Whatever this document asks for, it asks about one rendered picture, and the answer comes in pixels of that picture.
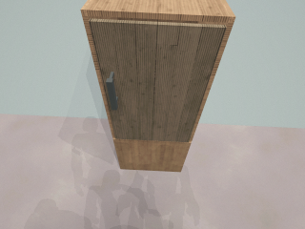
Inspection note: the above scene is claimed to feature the handle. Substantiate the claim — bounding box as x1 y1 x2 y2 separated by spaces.
106 72 118 111

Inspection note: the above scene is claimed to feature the cupboard door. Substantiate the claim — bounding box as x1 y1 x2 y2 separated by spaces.
89 18 227 143

